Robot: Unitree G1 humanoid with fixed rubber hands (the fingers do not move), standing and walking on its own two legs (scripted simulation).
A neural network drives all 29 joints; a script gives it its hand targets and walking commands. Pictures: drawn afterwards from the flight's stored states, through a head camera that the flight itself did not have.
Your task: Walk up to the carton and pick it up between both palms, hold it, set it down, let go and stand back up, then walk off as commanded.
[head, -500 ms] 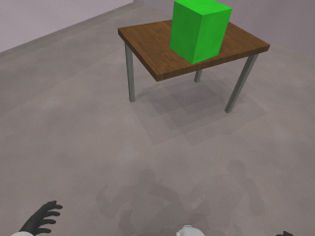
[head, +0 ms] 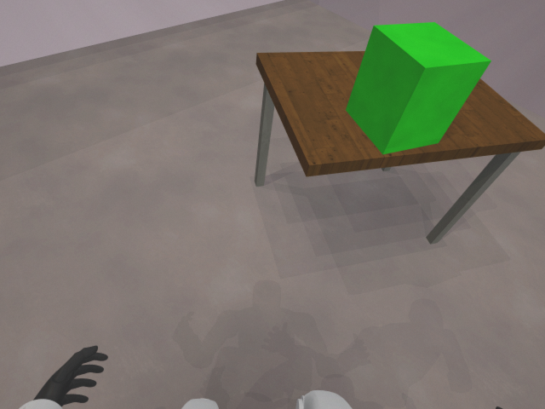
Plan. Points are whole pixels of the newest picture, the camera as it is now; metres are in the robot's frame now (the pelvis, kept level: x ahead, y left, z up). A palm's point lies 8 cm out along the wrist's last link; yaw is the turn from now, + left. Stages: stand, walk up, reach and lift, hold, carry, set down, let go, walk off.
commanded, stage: walk up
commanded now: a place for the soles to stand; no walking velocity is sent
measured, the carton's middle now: (408, 88) +0.90 -0.34 +0.02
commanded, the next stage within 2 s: none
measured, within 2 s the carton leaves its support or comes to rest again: neither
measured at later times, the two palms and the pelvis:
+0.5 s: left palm (174, 390) +0.16 +0.14 -0.06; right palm out of the picture +0.24 -0.50 -0.05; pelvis +0.11 -0.18 +0.01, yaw +8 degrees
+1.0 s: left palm (265, 314) +0.29 +0.01 -0.10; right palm out of the picture +0.35 -0.64 -0.06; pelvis +0.21 -0.32 -0.02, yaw +10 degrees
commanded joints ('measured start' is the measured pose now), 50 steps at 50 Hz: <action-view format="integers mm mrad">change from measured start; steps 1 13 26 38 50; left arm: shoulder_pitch -60 212 117 25 181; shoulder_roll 94 307 164 163 287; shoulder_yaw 117 186 146 158 171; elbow -167 -76 -167 -193 -112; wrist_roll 69 75 66 91 51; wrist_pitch -4 -34 -9 24 -17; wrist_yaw -1 5 20 -6 -2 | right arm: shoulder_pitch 136 -61 5 29 -89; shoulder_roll -299 -112 -193 -328 -185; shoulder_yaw -66 -6 -43 -86 -19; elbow -44 -140 -61 -70 -129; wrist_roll -42 -19 -2 -38 -14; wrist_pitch -23 -8 18 -48 0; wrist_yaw -4 -17 11 -43 -33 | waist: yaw -51 141 76 3 136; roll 207 -303 -75 53 -210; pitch -28 -138 22 -27 -85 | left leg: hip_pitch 257 -401 -187 181 -426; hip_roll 201 -107 -20 283 -40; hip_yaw -375 -30 33 -453 34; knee -242 533 169 -300 531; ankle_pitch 300 -374 -136 -147 -390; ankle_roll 246 38 12 237 11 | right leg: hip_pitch -281 454 301 -257 412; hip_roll -29 -274 -208 -66 -307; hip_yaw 66 463 133 167 590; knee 23 -750 -819 123 -811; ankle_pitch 15 17 3 63 139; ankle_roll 24 -80 -127 23 -226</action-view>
